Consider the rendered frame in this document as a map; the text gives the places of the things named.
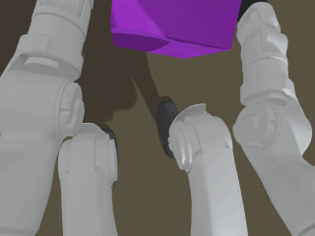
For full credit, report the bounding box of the robot right upper arm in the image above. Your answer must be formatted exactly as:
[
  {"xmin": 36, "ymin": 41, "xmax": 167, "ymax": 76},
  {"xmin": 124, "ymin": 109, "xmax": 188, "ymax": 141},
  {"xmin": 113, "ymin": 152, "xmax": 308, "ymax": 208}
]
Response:
[{"xmin": 232, "ymin": 101, "xmax": 315, "ymax": 236}]

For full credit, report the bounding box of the left robot forearm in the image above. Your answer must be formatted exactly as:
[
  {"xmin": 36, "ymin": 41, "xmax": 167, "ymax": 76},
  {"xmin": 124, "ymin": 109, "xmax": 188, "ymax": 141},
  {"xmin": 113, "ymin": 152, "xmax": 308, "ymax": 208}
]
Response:
[{"xmin": 0, "ymin": 0, "xmax": 94, "ymax": 81}]

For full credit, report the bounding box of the right robot hand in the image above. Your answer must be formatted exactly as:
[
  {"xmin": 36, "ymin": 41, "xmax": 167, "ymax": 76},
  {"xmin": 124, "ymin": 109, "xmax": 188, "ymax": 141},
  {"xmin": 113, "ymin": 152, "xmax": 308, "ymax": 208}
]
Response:
[{"xmin": 237, "ymin": 0, "xmax": 268, "ymax": 21}]

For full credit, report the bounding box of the right robot forearm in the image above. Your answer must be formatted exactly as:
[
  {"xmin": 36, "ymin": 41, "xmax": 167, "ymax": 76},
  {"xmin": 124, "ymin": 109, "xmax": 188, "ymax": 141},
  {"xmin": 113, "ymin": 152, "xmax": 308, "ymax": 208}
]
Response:
[{"xmin": 236, "ymin": 2, "xmax": 305, "ymax": 116}]

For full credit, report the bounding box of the left robot foot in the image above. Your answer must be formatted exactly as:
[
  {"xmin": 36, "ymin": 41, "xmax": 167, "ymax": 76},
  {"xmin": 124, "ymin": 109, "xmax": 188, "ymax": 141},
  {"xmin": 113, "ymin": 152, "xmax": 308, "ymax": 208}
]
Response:
[{"xmin": 102, "ymin": 128, "xmax": 118, "ymax": 188}]

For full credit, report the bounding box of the robot left upper arm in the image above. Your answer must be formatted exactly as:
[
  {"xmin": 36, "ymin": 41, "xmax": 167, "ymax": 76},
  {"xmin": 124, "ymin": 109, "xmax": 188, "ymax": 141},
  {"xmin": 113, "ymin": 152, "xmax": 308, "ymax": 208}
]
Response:
[{"xmin": 0, "ymin": 70, "xmax": 85, "ymax": 236}]

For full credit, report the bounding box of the carton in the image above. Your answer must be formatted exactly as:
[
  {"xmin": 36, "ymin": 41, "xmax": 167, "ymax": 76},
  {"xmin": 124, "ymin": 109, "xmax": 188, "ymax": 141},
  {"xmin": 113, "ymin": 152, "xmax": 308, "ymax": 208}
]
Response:
[{"xmin": 110, "ymin": 0, "xmax": 242, "ymax": 59}]

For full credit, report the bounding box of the right robot thigh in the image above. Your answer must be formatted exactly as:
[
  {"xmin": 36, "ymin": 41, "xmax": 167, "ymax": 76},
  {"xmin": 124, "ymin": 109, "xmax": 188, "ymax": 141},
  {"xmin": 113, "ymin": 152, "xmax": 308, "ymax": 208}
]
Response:
[{"xmin": 171, "ymin": 113, "xmax": 248, "ymax": 236}]

